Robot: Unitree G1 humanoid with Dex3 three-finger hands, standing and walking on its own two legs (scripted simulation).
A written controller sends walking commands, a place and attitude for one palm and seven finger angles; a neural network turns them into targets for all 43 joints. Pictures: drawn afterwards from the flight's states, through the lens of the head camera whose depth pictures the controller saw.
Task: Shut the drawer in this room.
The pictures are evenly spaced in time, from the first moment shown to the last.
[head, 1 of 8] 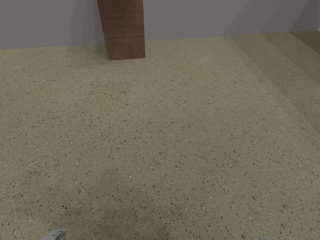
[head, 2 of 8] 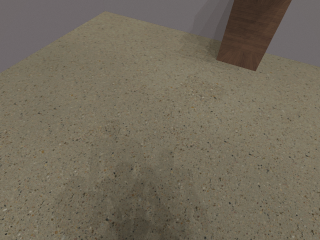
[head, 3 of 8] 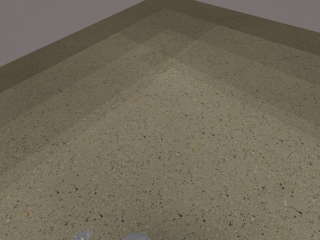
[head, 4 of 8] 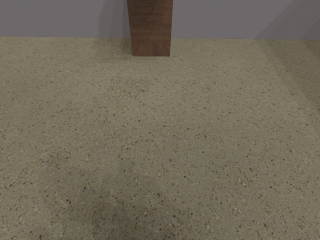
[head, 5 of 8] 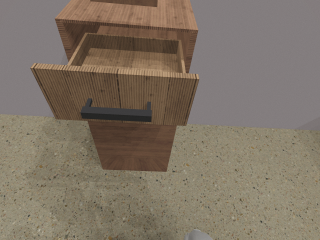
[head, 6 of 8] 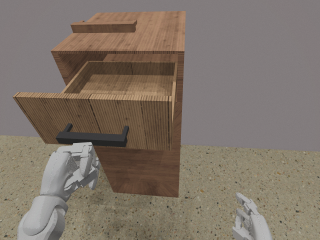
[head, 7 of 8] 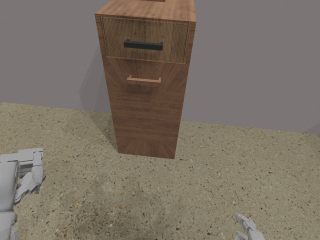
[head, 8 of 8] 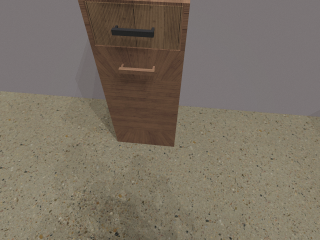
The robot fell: no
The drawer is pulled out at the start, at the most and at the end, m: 0.24 0.24 0.00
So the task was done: yes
